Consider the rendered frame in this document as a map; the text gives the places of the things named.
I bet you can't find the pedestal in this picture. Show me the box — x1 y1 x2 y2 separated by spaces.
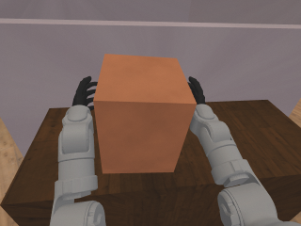
0 100 301 226

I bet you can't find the right robot upper arm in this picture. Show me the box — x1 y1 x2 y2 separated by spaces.
217 182 301 226

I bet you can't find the left robot forearm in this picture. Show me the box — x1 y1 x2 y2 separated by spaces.
49 105 98 226

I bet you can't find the left robot hand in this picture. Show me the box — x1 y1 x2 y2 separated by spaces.
72 76 98 111

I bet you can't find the left robot upper arm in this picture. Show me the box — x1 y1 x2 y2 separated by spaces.
50 201 106 226

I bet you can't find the carton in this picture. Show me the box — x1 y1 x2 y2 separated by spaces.
93 54 197 174

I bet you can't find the right robot forearm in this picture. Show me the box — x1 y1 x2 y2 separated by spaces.
189 104 277 214

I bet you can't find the right robot hand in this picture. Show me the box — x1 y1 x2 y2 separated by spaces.
187 76 206 105

